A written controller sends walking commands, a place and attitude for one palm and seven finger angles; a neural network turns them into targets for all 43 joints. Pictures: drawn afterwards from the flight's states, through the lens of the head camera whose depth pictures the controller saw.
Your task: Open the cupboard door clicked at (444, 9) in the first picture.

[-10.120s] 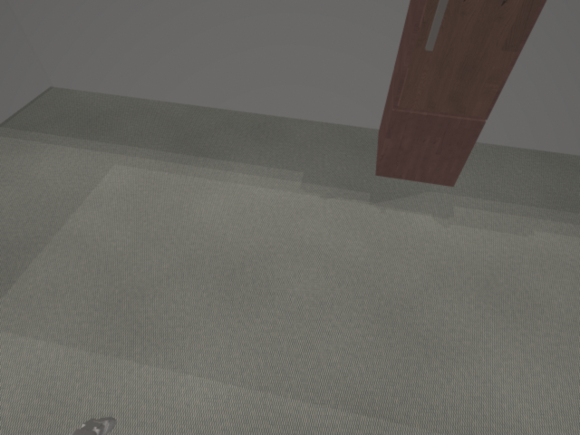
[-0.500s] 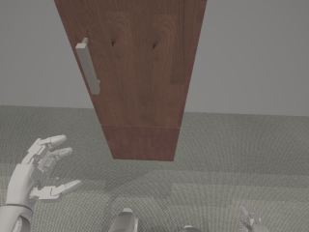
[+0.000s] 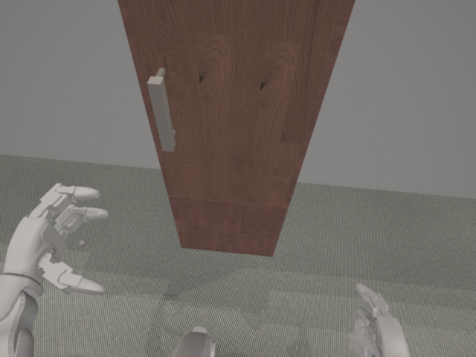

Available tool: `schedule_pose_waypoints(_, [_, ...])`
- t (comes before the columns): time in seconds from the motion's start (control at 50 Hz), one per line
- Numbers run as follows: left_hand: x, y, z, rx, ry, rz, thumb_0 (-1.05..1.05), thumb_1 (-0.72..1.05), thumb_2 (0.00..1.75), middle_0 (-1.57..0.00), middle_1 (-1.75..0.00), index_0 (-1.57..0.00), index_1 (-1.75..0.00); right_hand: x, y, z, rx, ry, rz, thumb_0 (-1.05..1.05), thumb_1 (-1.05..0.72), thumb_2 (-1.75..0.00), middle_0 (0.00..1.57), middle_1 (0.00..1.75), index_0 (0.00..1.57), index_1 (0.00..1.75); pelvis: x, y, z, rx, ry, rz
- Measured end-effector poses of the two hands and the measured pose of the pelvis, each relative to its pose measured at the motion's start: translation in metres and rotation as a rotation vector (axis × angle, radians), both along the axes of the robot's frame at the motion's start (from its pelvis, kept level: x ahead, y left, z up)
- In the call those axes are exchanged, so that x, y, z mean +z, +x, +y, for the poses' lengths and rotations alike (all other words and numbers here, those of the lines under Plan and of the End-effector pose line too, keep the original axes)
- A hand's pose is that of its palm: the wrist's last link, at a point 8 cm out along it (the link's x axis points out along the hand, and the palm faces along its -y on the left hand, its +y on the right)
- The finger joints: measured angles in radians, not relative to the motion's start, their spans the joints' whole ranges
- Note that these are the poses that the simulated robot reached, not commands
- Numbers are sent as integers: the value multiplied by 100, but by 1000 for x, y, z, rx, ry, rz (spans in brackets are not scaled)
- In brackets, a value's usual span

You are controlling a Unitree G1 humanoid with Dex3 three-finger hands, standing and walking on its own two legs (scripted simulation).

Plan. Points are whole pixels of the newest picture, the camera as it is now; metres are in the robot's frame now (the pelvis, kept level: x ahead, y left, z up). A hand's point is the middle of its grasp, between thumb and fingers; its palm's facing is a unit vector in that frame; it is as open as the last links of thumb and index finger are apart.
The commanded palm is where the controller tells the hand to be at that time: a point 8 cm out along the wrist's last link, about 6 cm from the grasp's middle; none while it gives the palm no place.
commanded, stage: raise the hand with hooked fingers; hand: left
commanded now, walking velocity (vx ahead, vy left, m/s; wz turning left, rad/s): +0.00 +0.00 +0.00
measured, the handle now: (165, 111) +0.57 +0.21 +0.07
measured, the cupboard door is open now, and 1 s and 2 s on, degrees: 0 0 0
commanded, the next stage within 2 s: move the hooked fingers beside the handle in 0.72 s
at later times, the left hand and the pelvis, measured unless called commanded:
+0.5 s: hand (87, 216) +0.30 +0.26 +0.09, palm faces -0.02 -1.00 -0.03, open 14.0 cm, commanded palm +0.27 +0.31 +0.09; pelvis +0.01 -0.01 +0.01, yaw -1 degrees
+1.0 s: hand (92, 208) +0.31 +0.26 +0.09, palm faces +0.01 -1.00 -0.02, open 14.0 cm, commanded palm +0.30 +0.30 +0.09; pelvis +0.00 -0.02 +0.00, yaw +0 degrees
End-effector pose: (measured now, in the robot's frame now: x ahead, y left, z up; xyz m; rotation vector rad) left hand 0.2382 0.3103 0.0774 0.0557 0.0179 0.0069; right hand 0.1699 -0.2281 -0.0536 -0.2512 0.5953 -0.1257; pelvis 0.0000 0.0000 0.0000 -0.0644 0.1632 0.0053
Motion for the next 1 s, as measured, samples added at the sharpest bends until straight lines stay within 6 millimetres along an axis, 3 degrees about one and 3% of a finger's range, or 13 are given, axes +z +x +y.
schedule_pose_waypoints(0.26, [17, 30, 15, -7, -5, 5, -2, -49, 30, -30, -120, -30, -120, -4, -19, -20, -51, -28, 81, 2, -90, -90, 21, 30, 21, 30, 7, 3, -4, -5, 8, -6])
schedule_pose_waypoints(0.46, [17, 38, 4, -27, -21, 4, -2, -49, 30, -30, -120, -30, -120, -4, -34, -39, -94, -38, 112, 2, -90, -90, 21, 30, 21, 30, 9, 6, -10, -17, 18, 1])
schedule_pose_waypoints(0.86, [17, 34, -5, -15, -16, -3, -2, -50, 30, -30, -120, -30, -120, -8, -21, -36, -70, -6, 89, 2, -90, -90, 21, 30, 21, 30, 7, 5, -18, -14, 23, -1])
schedule_pose_waypoints(1.0, [12, 50, 0, 1, -31, -6, -2, -50, 30, -30, -120, -30, -120, -13, -23, -40, -64, -31, 114, 2, -90, -90, 21, 30, 21, 30, 4, 2, -19, -9, 21, 6])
